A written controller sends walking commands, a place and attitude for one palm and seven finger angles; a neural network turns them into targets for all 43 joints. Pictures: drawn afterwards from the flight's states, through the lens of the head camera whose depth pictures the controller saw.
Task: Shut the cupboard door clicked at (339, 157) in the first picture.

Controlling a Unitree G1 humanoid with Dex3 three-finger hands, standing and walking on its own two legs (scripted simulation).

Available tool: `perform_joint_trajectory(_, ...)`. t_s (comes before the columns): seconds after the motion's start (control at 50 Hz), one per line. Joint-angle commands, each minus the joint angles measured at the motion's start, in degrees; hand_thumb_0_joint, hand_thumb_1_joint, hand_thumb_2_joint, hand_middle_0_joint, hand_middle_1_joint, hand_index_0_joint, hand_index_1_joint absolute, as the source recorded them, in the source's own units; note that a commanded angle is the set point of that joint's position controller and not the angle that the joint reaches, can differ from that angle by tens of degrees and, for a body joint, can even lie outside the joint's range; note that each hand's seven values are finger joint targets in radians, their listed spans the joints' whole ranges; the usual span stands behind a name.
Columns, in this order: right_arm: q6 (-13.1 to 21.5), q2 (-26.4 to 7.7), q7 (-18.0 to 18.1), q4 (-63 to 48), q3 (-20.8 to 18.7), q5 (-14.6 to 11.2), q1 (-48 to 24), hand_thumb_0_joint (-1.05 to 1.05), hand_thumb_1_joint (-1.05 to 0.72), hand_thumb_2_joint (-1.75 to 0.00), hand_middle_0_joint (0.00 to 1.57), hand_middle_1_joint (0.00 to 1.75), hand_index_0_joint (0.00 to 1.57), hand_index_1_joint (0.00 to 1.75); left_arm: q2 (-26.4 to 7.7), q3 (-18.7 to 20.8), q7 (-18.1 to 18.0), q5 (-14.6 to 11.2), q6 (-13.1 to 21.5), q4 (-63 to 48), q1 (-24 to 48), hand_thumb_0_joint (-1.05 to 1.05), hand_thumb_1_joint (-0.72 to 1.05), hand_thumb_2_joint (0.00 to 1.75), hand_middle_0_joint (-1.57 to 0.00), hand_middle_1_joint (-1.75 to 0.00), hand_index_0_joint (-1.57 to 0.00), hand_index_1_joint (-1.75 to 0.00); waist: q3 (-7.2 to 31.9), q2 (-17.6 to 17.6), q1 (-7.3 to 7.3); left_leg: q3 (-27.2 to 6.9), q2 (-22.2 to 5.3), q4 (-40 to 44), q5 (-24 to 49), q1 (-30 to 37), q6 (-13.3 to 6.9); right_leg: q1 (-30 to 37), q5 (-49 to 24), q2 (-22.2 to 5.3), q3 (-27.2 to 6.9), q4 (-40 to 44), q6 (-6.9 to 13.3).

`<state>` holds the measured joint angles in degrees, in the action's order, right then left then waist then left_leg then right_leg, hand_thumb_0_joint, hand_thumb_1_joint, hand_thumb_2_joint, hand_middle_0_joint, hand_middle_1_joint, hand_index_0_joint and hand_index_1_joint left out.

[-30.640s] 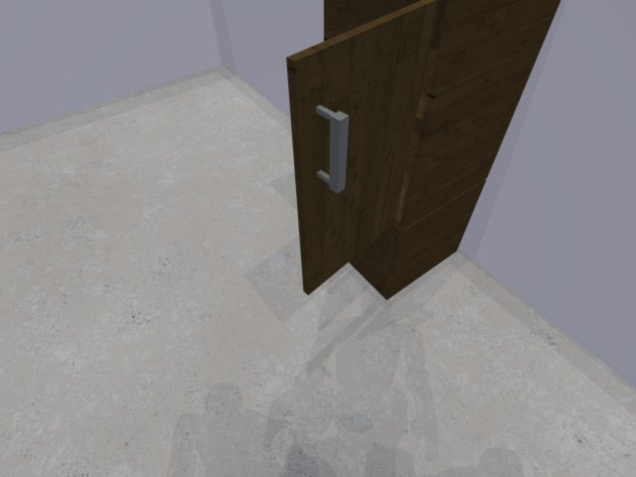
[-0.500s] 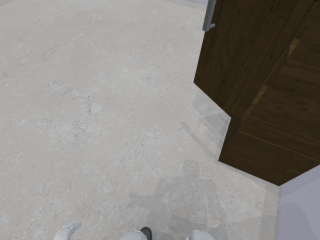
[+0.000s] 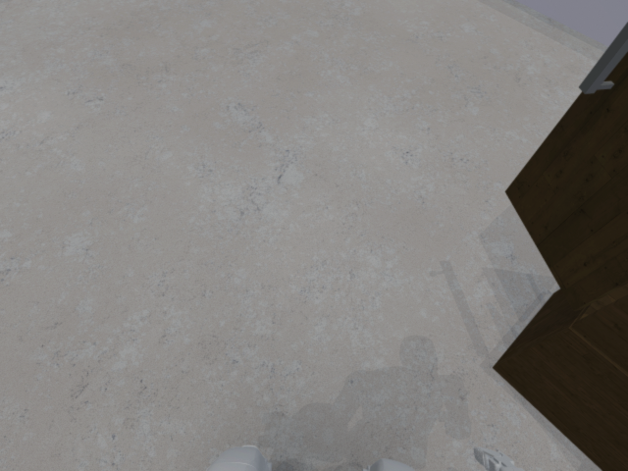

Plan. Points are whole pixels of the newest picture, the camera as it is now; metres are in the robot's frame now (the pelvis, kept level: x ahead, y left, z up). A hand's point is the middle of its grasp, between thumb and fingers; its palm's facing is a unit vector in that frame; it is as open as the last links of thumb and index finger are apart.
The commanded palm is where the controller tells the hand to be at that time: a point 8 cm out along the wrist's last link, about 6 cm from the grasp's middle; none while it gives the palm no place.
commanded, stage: walk to a spot facing it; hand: left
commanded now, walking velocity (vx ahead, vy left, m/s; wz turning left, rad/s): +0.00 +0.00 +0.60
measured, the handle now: (624, 52) +0.77 -0.48 +0.11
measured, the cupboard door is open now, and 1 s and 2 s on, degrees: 59 59 59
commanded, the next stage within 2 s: turn to face it in 1.48 s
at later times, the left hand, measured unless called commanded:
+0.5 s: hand out of the picture +0.08 +0.17 -0.13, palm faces +0.31 -0.91 -0.27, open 7.4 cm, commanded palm none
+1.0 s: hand (112, 387) +0.21 +0.30 -0.14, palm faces +0.56 -0.80 -0.21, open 7.4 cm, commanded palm none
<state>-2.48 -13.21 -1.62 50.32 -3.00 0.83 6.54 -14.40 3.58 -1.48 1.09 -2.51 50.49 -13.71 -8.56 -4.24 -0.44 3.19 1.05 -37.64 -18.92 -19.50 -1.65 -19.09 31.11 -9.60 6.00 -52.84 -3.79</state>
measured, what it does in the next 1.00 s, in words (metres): walks ahead, turning left: right foot, then left foot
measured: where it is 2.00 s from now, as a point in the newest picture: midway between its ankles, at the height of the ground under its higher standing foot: (233, 328)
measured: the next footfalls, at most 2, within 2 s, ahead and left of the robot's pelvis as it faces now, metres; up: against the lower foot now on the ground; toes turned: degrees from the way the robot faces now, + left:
right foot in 0.32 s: +0.11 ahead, -0.14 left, +0.00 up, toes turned +6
left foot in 0.76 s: +0.26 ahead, +0.17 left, +0.00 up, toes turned +34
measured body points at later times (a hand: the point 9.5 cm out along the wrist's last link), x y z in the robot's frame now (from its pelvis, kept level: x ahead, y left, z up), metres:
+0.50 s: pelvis +0.09 -0.03 +0.03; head +0.13 -0.05 +0.47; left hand +0.06 +0.22 -0.10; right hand +0.22 -0.27 -0.13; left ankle +0.04 +0.11 -0.62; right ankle +0.07 -0.14 -0.72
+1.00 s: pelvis +0.25 +0.09 +0.02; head +0.28 +0.12 +0.47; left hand +0.18 +0.35 -0.12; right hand +0.45 -0.08 -0.12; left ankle +0.23 +0.15 -0.72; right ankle +0.38 -0.04 -0.64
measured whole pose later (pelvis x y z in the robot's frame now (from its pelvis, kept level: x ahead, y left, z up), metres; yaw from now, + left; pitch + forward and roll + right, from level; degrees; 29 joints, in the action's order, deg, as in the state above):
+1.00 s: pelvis +0.25 +0.09 +0.02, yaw +33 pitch +0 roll +0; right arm 2.2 -11.7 -0.2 53.3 -1.6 1.3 12.3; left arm -12.2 4.4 1.0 1.9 0.5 50.6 -11.6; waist -4.3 -1.1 -0.1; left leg 2.6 4.2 -27.8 -13.8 -14.6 -5.5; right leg -33.4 15.6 -9.2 1.0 -61.6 -2.9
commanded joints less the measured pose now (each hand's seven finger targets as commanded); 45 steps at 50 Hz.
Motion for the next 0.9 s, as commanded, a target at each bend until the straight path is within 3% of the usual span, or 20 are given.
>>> perform_joint_trajectory(0.0, 1.03, -12.98, 2.76, -1.7, -3.22, 0.81, 9.68, 0.0, -0.9, -0.9, 0.2, 0.3, 0.2, 0.3, -5.45, 1.47, -0.44, 0.02, 0.69, -6.9, 5.62, 0.0, 0.9, 0.9, -0.2, -0.3, -0.2, -0.3, 13.2, 16.74, 5.3, -19.79, -18.72, 13.07, 43.56, 16.58, -9.72, -13.96, -0.41, 1.79, -6.26, -15.15, -0.38)
perform_joint_trajectory(0.14, 1.62, -12.17, 2.19, -2.88, -2.72, 1.18, 5.59, 0.0, -0.9, -0.9, 0.2, 0.3, 0.2, 0.3, -4.33, 1.55, 2.2, 0.43, 1.25, -6.05, 5.02, 0.0, 0.9, 0.9, -0.2, -0.3, -0.2, -0.3, 7.75, 13.8, 2.93, -20.47, -11.95, 21.07, -4.31, 7.72, -7.37, -9.53, -6.91, 5.71, -2.95, 1.97, -0.23)
perform_joint_trajectory(0.2, 1.64, -12.44, 1.9, -3.11, -2.94, 1.37, 4.44, 0.0, -0.9, -0.9, 0.2, 0.3, 0.2, 0.3, -4.19, 1.52, 2.53, 0.4, 1.89, -6.16, 3.86, 0.0, 0.9, 0.9, -0.2, -0.3, -0.2, -0.3, 6.21, 14.51, 1.85, -23.22, -11.34, 21.21, -10.55, 2.52, -7.5, -3.35, -8.07, 7.55, -1.78, 10.95, 0.21)
perform_joint_trajectory(0.24, 1.69, -11.64, 1.86, -3.46, -3.0, 0.96, 2.39, 0.0, -0.9, -0.9, 0.2, 0.3, 0.2, 0.3, -4.89, 1.9, 2.71, 0.54, 2.69, -4.25, -2.28, 0.0, 0.9, 0.9, -0.2, -0.3, -0.2, -0.3, 7.74, 11.93, -1.43, -22.0, -8.59, 16.07, -12.94, -4.06, -6.1, 9.04, -12.23, 9.65, -0.68, 20.21, 0.33)
perform_joint_trajectory(0.26, 1.85, -9.51, 1.81, -4.2, -2.71, 0.57, 0.66, 0.0, -0.9, -0.9, 0.2, 0.3, 0.2, 0.3, -6.78, 2.73, 2.43, 0.78, 3.27, -2.83, -7.5, 0.0, 0.9, 0.9, -0.2, -0.3, -0.2, -0.3, 8.48, 5.76, -4.36, -18.47, -4.45, 9.0, -15.69, -13.18, -4.07, 19.88, -10.72, 7.25, -3.36, 26.79, 0.84)
perform_joint_trajectory(0.28, 2.29, -4.66, 1.57, -5.24, -1.75, -0.22, 1.35, 0.0, -0.9, -0.9, 0.2, 0.3, 0.2, 0.3, -11.71, 3.83, 1.55, 1.65, 4.15, -1.95, -12.66, 0.0, 0.9, 0.9, -0.2, -0.3, -0.2, -0.3, 10.98, -10.77, -6.93, -9.34, 2.8, -9.18, -17.37, -24.45, -0.36, 29.21, 4.37, -7.69, -20.65, 38.14, 4.49)
perform_joint_trajectory(0.3, 2.48, -4.76, 1.31, -6.59, -1.78, 0.34, -0.79, 0.0, -0.9, -0.9, 0.2, 0.3, 0.2, 0.3, -14.17, 3.61, 0.91, 0.99, 3.79, -2.26, -12.64, 0.0, 0.9, 0.9, -0.2, -0.3, -0.2, -0.3, 7.66, -16.04, -7.02, -7.21, 3.21, -25.09, -17.89, -27.39, 1.05, 21.53, 13.87, -18.24, -36.65, 45.72, 8.96)
perform_joint_trajectory(0.34, 1.93, -6.09, 0.77, -5.27, -2.73, 1.22, 1.91, 0.0, -0.9, -0.9, 0.2, 0.3, 0.2, 0.3, -9.64, 3.39, 0.28, 0.62, 4.28, -4.15, -4.14, 0.0, 0.9, 0.9, -0.2, -0.3, -0.2, -0.3, 3.8, -8.67, -1.08, -10.11, -2.09, -34.83, -8.46, -26.07, 1.15, 12.02, 15.67, -17.77, -33.19, 47.28, 10.15)
perform_joint_trajectory(0.38, 2.01, -5.62, -0.3, -3.02, -2.43, 1.32, 2.1, 0.0, -0.9, -0.9, 0.2, 0.3, 0.2, 0.3, -5.97, 2.03, 0.41, 0.59, 5.5, -3.95, -1.05, 0.0, 0.9, 0.9, -0.2, -0.3, -0.2, -0.3, 2.63, -4.71, 0.78, -8.08, -4.82, -35.7, -0.17, -23.4, 2.2, 10.29, -2.58, -12.66, -18.24, 43.79, 9.01)
perform_joint_trajectory(0.4, 1.91, -4.16, -0.73, -2.48, -2.09, 1.09, 2.98, 0.0, -0.9, -0.9, 0.2, 0.3, 0.2, 0.3, -5.01, 1.8, 0.6, 0.43, 5.97, -3.5, -1.69, 0.0, 0.9, 0.9, -0.2, -0.3, -0.2, -0.3, 4.1, -3.37, 1.1, -6.3, -4.28, -34.15, 2.32, -22.11, 2.58, 12.23, -13.75, -9.83, -9.9, 41.58, 8.06)
perform_joint_trajectory(0.46, 1.68, -1.78, -1.33, -2.29, -1.35, 0.62, 1.44, 0.0, -0.9, -0.9, 0.2, 0.3, 0.2, 0.3, -4.5, 1.69, 0.49, 0.53, 6.7, -0.64, -7.55, 0.0, 0.9, 0.9, -0.2, -0.3, -0.2, -0.3, 5.23, -4.71, -0.08, -1.95, -3.59, -28.4, 4.2, -22.89, 2.83, 19.59, -37.54, -7.38, 0.34, 37.84, 6.78)
perform_joint_trajectory(0.6, 2.35, -0.73, -2.19, -5.09, 0.2, 0.6, -7.21, 0.0, -0.9, -0.9, 0.2, 0.3, 0.2, 0.3, -5.63, 1.76, 0.1, 0.8, 6.72, 2.48, -12.82, 0.0, 0.9, 0.9, -0.2, -0.3, -0.2, -0.3, 3.02, -5.19, -2.28, 3.69, -4.11, -8.22, 3.85, -20.55, 0.45, 25.81, -49.84, -10.53, 6.8, 35.07, 7.39)
perform_joint_trajectory(0.68, 3.28, -3.71, -1.39, -2.57, -0.8, 0.94, 4.21, 0.0, -0.9, -0.9, 0.2, 0.3, 0.2, 0.3, -8.98, 2.48, 0.47, 0.44, 6.68, 2.19, -10.17, 0.0, 0.9, 0.9, -0.2, -0.3, -0.2, -0.3, 9.08, -4.4, 3.87, 8.31, 2.22, -0.16, 1.75, 1.25, -3.31, 20.45, -65.69, -11.04, 11.5, 18.49, 6.33)
perform_joint_trajectory(0.7, 3.42, -6.22, -1.04, -0.54, -1.67, 1.2, 12.38, 0.0, -0.9, -0.9, 0.2, 0.3, 0.2, 0.3, -9.31, 2.53, 0.76, 0.0, 6.55, 1.81, -9.01, 0.0, 0.9, 0.9, -0.2, -0.3, -0.2, -0.3, 14.09, -1.09, 8.18, 6.97, 2.39, 4.23, 5.92, 14.06, -4.21, 13.9, -57.94, -9.59, 12.44, 6.85, 5.1)
perform_joint_trajectory(0.72, 3.65, -12.83, -0.25, 0.85, -3.3, 1.75, 19.81, 0.0, -0.9, -0.9, 0.2, 0.3, 0.2, 0.3, -7.19, 2.41, 1.59, -0.4, 6.41, 0.35, -9.17, 0.0, 0.9, 0.9, -0.2, -0.3, -0.2, -0.3, 20.7, 10.25, 11.31, -10.04, -8.46, 6.32, 7.28, 29.31, -9.07, -0.83, -32.68, -4.13, 11.84, -10.47, 2.76)
perform_joint_trajectory(0.74, 3.98, -18.84, 0.56, 1.42, -4.59, 1.33, 24.0, 0.0, -0.9, -0.9, 0.2, 0.3, 0.2, 0.3, -4.23, 1.29, 2.18, -0.66, 6.07, -3.27, -6.06, 0.0, 0.9, 0.9, -0.2, -0.3, -0.2, -0.3, 24.19, 18.72, 11.77, -35.51, -23.37, 13.57, 14.88, 37.09, -15.95, -17.88, 2.54, 3.95, 5.15, -27.11, 0.81)
perform_joint_trajectory(0.76, 3.44, -18.91, 1.3, 2.04, -4.73, 0.41, 22.5, 0.0, -0.9, -0.9, 0.2, 0.3, 0.2, 0.3, -5.64, 1.31, 1.69, -0.78, 5.43, -5.47, 0.08, 0.0, 0.9, 0.9, -0.2, -0.3, -0.2, -0.3, 21.0, 8.84, 11.28, -38.01, -25.78, 18.6, 13.58, 33.8, -17.25, -22.29, 0.65, 2.78, -3.14, -31.52, 1.83)
perform_joint_trajectory(0.78, 3.63, -17.07, 1.42, 0.52, -3.93, 0.59, 17.63, 0.0, -0.9, -0.9, 0.2, 0.3, 0.2, 0.3, -4.35, 1.74, 1.58, -0.42, 5.65, -6.2, 0.35, 0.0, 0.9, 0.9, -0.2, -0.3, -0.2, -0.3, 14.3, 4.85, 8.05, -32.97, -25.53, 20.76, 1.92, 22.52, -15.83, -21.18, -2.08, 0.39, -3.63, -29.97, 2.24)
perform_joint_trajectory(0.82, 4.77, -10.84, 2.02, -1.9, -1.95, 0.93, 8.42, 0.0, -0.9, -0.9, 0.2, 0.3, 0.2, 0.3, -2.87, 1.75, 1.79, 0.54, 4.81, -2.56, -2.16, 0.0, 0.9, 0.9, -0.2, -0.3, -0.2, -0.3, 7.83, 9.35, 3.93, -25.2, -18.79, 23.37, -4.86, 6.77, -10.77, -16.9, -8.61, -1.62, -6.33, -24.2, 2.16)
perform_joint_trajectory(0.88, 5.9, -7.7, 2.23, -1.19, -0.94, 0.86, 6.55, 0.0, -0.9, -0.9, 0.2, 0.3, 0.2, 0.3, -1.14, 1.52, 2.49, 1.15, 3.45, -0.67, -6.03, 0.0, 0.9, 0.9, -0.2, -0.3, -0.2, -0.3, 6.64, 10.48, 0.58, -16.8, -13.12, 24.69, 0.96, 1.45, -9.38, -12.57, -13.75, 0.09, -5.28, -15.59, 1.15)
